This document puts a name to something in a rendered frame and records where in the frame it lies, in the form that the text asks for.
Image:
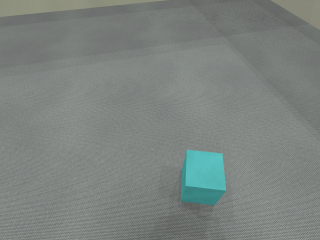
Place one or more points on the carton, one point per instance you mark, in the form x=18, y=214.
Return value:
x=203, y=177

